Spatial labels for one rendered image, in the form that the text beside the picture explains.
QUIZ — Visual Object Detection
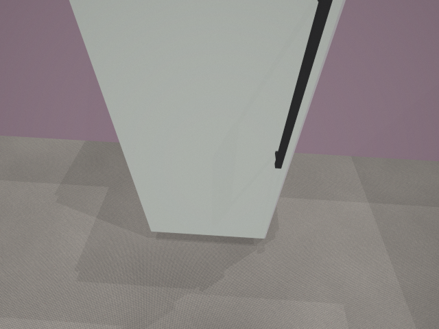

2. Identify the handle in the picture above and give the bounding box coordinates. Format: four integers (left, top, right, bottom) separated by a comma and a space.
275, 0, 333, 169

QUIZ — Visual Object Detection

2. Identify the fridge door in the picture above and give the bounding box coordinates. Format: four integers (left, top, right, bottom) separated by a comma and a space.
69, 0, 343, 239

